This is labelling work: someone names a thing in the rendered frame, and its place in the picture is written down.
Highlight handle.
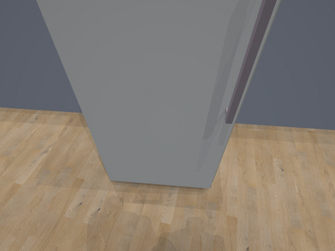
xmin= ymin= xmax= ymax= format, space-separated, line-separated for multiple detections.
xmin=225 ymin=0 xmax=277 ymax=124

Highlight fridge door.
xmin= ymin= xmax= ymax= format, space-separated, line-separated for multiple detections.
xmin=36 ymin=0 xmax=280 ymax=188

